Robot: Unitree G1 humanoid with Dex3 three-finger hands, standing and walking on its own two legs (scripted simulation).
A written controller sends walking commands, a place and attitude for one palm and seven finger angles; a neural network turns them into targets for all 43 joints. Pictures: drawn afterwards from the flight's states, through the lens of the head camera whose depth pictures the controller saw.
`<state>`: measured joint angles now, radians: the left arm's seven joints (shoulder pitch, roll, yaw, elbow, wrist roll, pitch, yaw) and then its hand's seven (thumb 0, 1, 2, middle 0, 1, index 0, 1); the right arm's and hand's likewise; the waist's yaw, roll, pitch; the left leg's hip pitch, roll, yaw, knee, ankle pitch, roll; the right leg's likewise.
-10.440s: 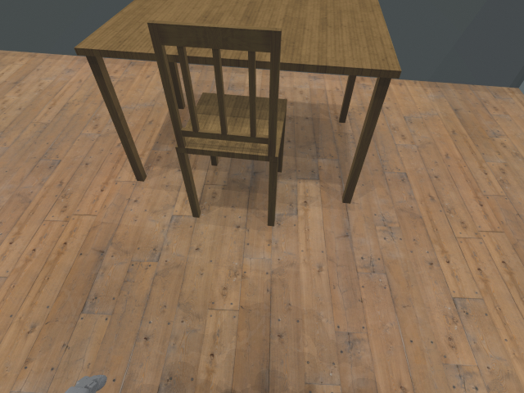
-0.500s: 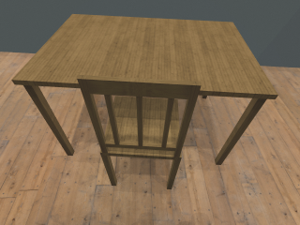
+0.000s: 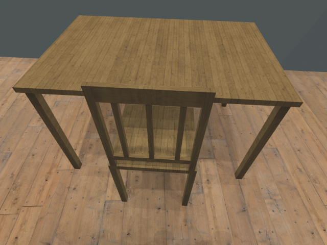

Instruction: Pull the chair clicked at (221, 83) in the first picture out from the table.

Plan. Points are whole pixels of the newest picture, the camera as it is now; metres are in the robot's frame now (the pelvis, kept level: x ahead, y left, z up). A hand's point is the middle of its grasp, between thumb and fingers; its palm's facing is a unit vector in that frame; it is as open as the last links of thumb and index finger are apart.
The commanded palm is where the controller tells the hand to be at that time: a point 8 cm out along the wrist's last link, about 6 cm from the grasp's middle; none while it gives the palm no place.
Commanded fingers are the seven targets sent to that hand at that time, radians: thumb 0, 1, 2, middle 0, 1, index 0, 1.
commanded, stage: look again from close up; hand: left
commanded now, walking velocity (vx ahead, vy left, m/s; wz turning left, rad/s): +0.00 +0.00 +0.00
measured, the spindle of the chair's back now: (150, 134) +0.50 +0.08 -0.09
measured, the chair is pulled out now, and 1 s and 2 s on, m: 0.00 0.00 0.00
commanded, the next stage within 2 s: shuffle to correct the standing spot in 0.16 s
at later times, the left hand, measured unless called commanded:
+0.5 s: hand out of the picture -0.04 +0.13 -0.18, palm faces +0.11 -0.98 -0.15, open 7.4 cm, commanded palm none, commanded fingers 0.00 0.90 0.90 -0.20 -0.30 -0.20 -0.30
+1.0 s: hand out of the picture +0.12 +0.17 -0.18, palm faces +0.08 -0.97 -0.24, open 7.3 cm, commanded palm none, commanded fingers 0.00 0.90 0.90 -0.20 -0.30 -0.20 -0.30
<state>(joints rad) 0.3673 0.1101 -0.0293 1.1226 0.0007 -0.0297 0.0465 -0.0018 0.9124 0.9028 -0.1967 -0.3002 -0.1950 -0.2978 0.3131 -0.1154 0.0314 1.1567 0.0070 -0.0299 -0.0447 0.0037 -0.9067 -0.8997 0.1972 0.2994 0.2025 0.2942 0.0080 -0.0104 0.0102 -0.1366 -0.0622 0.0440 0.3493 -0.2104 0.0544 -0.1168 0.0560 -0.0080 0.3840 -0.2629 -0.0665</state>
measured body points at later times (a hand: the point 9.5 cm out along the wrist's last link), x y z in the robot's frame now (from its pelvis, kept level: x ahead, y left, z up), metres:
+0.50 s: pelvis +0.02 -0.02 -0.01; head +0.02 -0.02 +0.44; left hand -0.04 +0.18 -0.17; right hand -0.01 -0.23 -0.17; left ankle -0.01 +0.08 -0.74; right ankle -0.04 -0.07 -0.74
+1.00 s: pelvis +0.10 -0.02 -0.01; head +0.13 -0.03 +0.44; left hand +0.12 +0.22 -0.16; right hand +0.10 -0.23 -0.18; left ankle +0.05 +0.10 -0.74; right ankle +0.09 -0.12 -0.74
